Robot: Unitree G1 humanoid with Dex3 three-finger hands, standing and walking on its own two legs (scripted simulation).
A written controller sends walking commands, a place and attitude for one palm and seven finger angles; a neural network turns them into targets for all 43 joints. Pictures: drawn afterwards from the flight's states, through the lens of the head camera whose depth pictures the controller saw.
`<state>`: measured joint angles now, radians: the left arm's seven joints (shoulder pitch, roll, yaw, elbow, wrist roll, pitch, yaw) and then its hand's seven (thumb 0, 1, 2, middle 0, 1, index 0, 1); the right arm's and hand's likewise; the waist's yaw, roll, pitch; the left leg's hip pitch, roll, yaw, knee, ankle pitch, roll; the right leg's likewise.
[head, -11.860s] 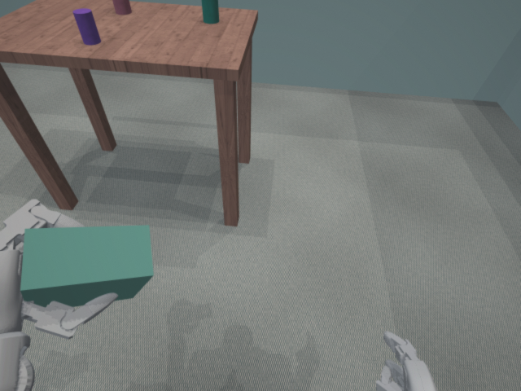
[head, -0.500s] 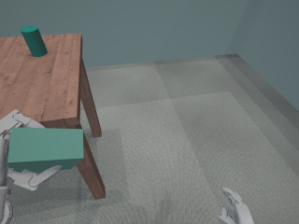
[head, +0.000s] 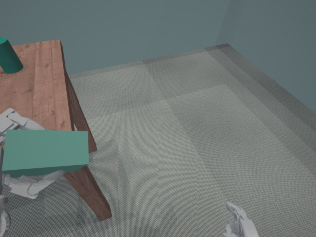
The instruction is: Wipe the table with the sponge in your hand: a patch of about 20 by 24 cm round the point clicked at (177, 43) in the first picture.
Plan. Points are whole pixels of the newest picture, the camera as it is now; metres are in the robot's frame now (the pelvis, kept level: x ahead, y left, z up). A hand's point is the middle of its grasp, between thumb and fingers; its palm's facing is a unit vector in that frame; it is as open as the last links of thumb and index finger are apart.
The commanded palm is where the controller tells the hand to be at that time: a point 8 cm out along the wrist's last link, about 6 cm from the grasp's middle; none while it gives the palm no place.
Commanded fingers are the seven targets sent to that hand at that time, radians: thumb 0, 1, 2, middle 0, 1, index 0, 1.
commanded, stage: shuffle to correct the standing spot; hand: left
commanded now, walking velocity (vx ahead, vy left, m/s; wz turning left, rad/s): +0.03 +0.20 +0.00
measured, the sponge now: (58, 154) +0.23 +0.20 +0.16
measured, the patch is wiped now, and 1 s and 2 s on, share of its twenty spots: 0.00 0.00 0.00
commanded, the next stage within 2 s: none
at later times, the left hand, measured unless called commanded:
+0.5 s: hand out of the picture +0.22 +0.36 +0.18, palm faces +0.41 -0.80 -0.45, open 10.3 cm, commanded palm +0.15 +0.39 +0.19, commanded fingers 0.00 0.10 1.30 -1.20 -1.60 -1.20 -1.60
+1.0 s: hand out of the picture +0.19 +0.48 +0.17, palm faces +0.37 -0.84 -0.40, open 10.3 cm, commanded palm +0.12 +0.53 +0.19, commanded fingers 0.00 0.10 1.30 -1.20 -1.60 -1.20 -1.60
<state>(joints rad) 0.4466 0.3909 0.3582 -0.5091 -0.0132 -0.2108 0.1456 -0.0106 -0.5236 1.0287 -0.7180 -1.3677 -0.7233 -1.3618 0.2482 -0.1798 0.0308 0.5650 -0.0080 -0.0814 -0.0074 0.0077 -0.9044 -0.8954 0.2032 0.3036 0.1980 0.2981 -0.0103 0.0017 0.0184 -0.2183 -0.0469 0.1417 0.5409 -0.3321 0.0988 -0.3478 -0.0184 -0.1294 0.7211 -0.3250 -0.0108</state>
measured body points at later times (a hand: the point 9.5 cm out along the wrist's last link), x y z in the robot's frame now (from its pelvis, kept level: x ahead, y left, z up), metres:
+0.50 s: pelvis -0.01 +0.11 -0.01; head +0.01 +0.12 +0.44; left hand +0.19 +0.40 +0.20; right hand +0.15 -0.11 -0.09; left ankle +0.05 +0.24 -0.73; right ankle -0.03 -0.01 -0.70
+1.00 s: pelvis -0.04 +0.25 +0.00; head -0.02 +0.27 +0.44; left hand +0.16 +0.52 +0.19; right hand +0.12 +0.00 -0.08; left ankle +0.01 +0.37 -0.73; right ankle -0.06 +0.11 -0.68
